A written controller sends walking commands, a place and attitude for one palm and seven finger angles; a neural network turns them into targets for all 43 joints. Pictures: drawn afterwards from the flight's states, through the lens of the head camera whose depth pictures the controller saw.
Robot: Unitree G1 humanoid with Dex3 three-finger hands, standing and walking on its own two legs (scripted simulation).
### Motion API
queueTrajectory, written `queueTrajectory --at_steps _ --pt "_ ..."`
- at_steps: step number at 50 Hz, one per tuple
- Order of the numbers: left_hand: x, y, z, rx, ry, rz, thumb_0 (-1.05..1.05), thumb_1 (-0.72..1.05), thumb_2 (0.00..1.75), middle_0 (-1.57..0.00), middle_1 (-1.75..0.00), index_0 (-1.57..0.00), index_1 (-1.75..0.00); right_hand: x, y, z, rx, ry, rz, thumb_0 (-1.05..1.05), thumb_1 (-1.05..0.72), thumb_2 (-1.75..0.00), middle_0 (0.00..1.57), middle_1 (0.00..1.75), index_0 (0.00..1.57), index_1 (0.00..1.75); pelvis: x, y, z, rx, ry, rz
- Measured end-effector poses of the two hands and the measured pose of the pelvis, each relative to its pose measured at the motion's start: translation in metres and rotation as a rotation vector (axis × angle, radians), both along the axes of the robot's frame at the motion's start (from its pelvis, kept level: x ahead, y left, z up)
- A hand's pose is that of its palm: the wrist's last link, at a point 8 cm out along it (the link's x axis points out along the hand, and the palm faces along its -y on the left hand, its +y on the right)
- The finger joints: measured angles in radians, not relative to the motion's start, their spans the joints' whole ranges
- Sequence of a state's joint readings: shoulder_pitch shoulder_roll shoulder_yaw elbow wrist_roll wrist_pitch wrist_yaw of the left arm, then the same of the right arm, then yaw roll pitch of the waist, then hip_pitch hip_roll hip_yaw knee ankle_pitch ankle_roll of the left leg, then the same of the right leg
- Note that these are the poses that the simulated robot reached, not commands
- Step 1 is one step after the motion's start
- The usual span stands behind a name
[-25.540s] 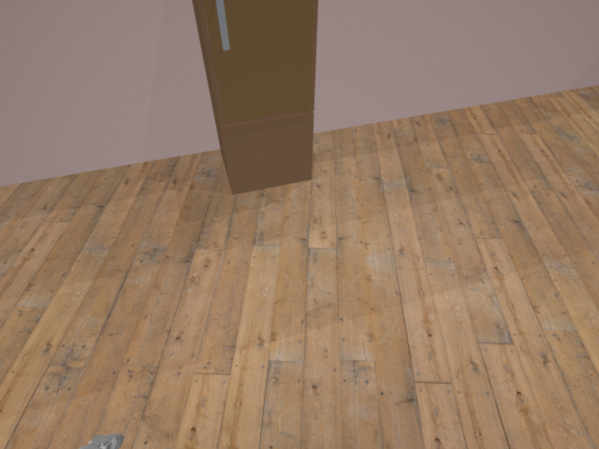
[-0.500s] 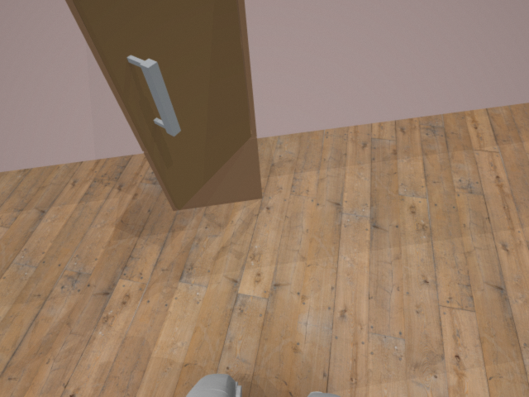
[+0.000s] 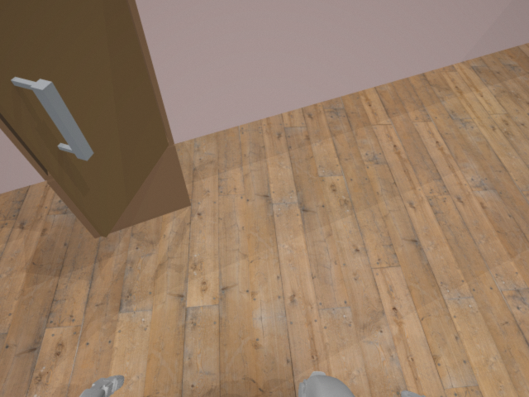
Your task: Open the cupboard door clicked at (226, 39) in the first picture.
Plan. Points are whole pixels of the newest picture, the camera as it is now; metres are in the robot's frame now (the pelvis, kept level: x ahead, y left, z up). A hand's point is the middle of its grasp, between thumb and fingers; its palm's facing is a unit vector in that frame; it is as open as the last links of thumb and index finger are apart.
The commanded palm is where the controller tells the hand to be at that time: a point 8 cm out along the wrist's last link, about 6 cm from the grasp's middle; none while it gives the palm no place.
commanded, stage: walk to a spot facing it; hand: left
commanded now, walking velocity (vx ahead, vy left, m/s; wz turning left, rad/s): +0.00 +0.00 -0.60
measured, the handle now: (55, 121) +0.52 +0.44 +0.05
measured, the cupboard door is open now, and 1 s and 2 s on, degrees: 48 48 48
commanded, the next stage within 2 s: turn to face it in 1.78 s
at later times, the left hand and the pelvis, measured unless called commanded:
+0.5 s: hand (221, 329) +0.23 +0.10 -0.15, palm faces -0.39 -0.90 -0.17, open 7.4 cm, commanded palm none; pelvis +0.04 -0.03 +0.00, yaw -21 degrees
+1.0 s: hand (281, 278) +0.35 +0.00 -0.17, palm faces -0.57 -0.81 -0.16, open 7.4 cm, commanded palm none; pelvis +0.19 -0.12 +0.00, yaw -36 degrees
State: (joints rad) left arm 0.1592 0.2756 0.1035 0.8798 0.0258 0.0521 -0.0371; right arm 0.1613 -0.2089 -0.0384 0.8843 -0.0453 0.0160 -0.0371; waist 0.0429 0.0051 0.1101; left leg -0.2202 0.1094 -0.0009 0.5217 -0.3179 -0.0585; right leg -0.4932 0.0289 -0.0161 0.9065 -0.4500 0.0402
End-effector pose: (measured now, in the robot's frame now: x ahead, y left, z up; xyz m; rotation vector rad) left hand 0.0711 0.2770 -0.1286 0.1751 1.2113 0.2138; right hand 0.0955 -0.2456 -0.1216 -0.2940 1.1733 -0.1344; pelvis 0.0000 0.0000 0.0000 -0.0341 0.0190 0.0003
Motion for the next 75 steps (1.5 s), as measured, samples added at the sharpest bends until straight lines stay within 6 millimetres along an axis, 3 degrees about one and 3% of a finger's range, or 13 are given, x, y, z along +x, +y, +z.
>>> queueTrajectory --at_steps 8,17,24,30,33,39,45,50,56,59,62,66,75 --pt "0.055 -0.024 -0.010 0.049 -0.029 -0.186 0.01 0.90 0.90 -0.20 -0.29 -0.20 -0.30 -0.052 -0.046 -0.025 -0.010 0.059 -0.198 0.01 -0.90 -0.90 0.20 0.30 0.20 0.30 0.006 -0.013 -0.021 0.021 -0.013 -0.121" --pt "0.096 -0.054 -0.020 -0.041 0.015 -0.330 0.01 0.90 0.90 -0.20 -0.29 -0.20 -0.30 -0.101 -0.036 -0.002 -0.051 0.034 -0.325 0.00 -0.90 -0.90 0.20 0.30 0.20 0.30 0.018 -0.005 -0.013 0.019 -0.006 -0.250" --pt "0.163 -0.114 0.004 -0.094 -0.067 -0.470 0.01 0.90 0.90 -0.20 -0.29 -0.20 -0.30 -0.163 -0.023 0.004 0.023 0.188 -0.450 0.00 -0.90 -0.90 0.20 0.30 0.20 0.30 0.039 -0.029 0.003 0.007 0.011 -0.347" --pt "0.214 -0.169 -0.002 -0.063 -0.154 -0.573 0.01 0.90 0.90 -0.20 -0.29 -0.20 -0.30 -0.189 -0.035 -0.023 0.089 0.271 -0.581 0.01 -0.90 -0.90 0.20 0.30 0.20 0.30 0.058 -0.065 -0.017 0.030 -0.008 -0.413" --pt "0.214 -0.179 -0.001 -0.046 -0.110 -0.581 0.01 0.90 0.90 -0.20 -0.29 -0.20 -0.30 -0.164 -0.051 -0.023 0.093 0.238 -0.614 0.01 -0.90 -0.90 0.20 0.30 0.20 0.30 0.071 -0.072 -0.012 0.024 -0.014 -0.443" --pt "0.211 -0.184 -0.007 -0.049 0.045 -0.601 0.01 0.90 0.90 -0.20 -0.29 -0.20 -0.30 -0.073 -0.082 -0.004 0.071 0.025 -0.630 0.01 -0.90 -0.90 0.20 0.30 0.19 0.30 0.109 -0.086 0.001 0.038 -0.004 -0.523" --pt "0.242 -0.189 -0.028 -0.056 0.138 -0.616 0.01 0.90 0.90 -0.21 -0.29 -0.20 -0.30 -0.005 -0.098 -0.006 0.015 -0.112 -0.631 0.00 -0.90 -0.90 0.20 0.30 0.20 0.30 0.161 -0.098 -0.013 0.015 -0.004 -0.601" --pt "0.302 -0.233 -0.016 -0.069 0.091 -0.668 0.01 0.90 0.90 -0.20 -0.29 -0.20 -0.30 -0.009 -0.088 -0.004 0.068 -0.006 -0.690 0.00 -0.90 -0.90 0.20 0.30 0.20 0.30 0.190 -0.125 -0.001 0.029 0.003 -0.634" --pt "0.378 -0.323 -0.001 -0.090 -0.015 -0.788 0.01 0.91 0.90 -0.20 -0.29 -0.20 -0.30 -0.043 -0.082 -0.012 0.165 0.183 -0.812 0.00 -0.91 -0.90 0.20 0.30 0.20 0.30 0.223 -0.171 0.001 0.032 0.000 -0.683" --pt "0.412 -0.368 -0.008 -0.086 -0.093 -0.827 0.01 0.90 0.90 -0.20 -0.29 -0.20 -0.30 -0.057 -0.090 -0.028 0.212 0.269 -0.864 0.00 -0.91 -0.90 0.20 0.30 0.20 0.30 0.238 -0.204 -0.015 0.057 -0.020 -0.682" --pt "0.424 -0.392 -0.008 -0.082 -0.115 -0.803 0.01 0.90 0.90 -0.20 -0.29 -0.20 -0.30 -0.051 -0.113 -0.034 0.228 0.326 -0.879 0.01 -0.91 -0.90 0.20 0.30 0.20 0.30 0.252 -0.224 -0.018 0.030 -0.032 -0.686" --pt "0.419 -0.403 -0.008 -0.068 -0.024 -0.785 0.00 0.90 0.90 -0.20 -0.29 -0.20 -0.30 -0.003 -0.166 -0.021 0.175 0.232 -0.888 0.01 -0.91 -0.90 0.20 0.30 0.19 0.30 0.275 -0.250 -0.005 0.025 -0.026 -0.702" --pt "0.436 -0.397 -0.025 -0.038 0.176 -0.718 0.00 0.92 0.90 -0.21 -0.29 -0.20 -0.30 0.146 -0.273 -0.008 0.070 -0.051 -0.809 0.00 -0.91 -0.90 0.19 0.30 0.19 0.30 0.354 -0.300 -0.006 0.001 -0.016 -0.746"
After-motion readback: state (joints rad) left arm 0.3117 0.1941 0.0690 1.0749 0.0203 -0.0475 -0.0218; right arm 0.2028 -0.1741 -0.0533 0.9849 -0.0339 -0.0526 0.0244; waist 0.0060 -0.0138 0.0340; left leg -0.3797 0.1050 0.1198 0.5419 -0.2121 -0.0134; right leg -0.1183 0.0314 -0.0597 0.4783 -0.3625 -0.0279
